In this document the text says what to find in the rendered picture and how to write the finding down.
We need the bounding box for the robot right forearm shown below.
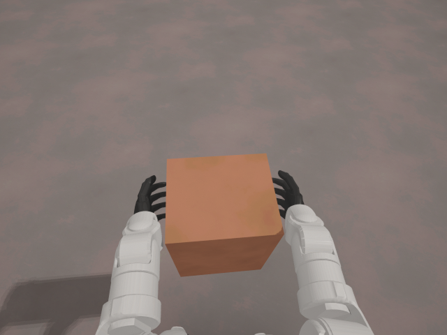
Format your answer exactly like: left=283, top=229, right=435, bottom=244
left=285, top=204, right=374, bottom=334

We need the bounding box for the robot right hand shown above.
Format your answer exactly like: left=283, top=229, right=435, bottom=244
left=272, top=170, right=304, bottom=219

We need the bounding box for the robot right upper arm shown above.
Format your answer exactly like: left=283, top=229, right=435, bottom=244
left=299, top=317, right=373, bottom=335

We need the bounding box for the robot left forearm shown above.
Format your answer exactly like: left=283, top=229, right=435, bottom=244
left=95, top=211, right=163, bottom=335

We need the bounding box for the robot left hand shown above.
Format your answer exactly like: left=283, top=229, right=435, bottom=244
left=134, top=175, right=166, bottom=221

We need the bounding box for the carton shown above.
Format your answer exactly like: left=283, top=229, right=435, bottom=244
left=165, top=154, right=284, bottom=277

